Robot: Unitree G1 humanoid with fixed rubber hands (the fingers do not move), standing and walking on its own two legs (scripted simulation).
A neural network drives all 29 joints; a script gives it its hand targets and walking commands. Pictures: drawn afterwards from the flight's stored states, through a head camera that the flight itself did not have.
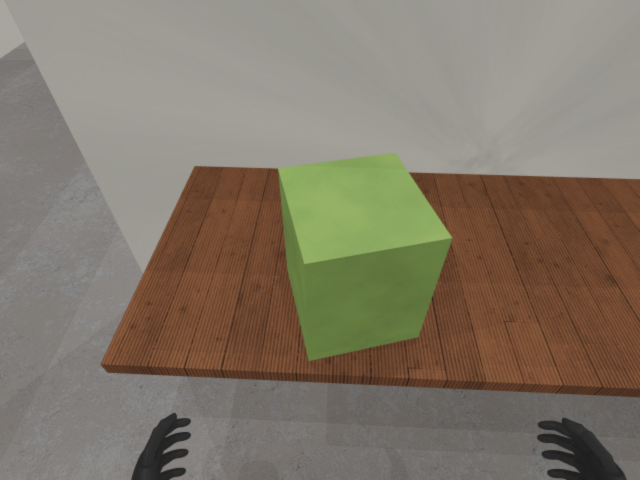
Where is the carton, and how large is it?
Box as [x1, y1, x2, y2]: [278, 153, 451, 360]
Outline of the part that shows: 395,153 278,168 287,269 309,360 418,336 451,237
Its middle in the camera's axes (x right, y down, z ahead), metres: +0.05 +0.02 +0.66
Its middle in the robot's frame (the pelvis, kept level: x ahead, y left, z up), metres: +0.50 -0.04 -0.01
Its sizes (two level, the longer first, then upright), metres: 0.210 0.200 0.250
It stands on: a table, 0.63 m high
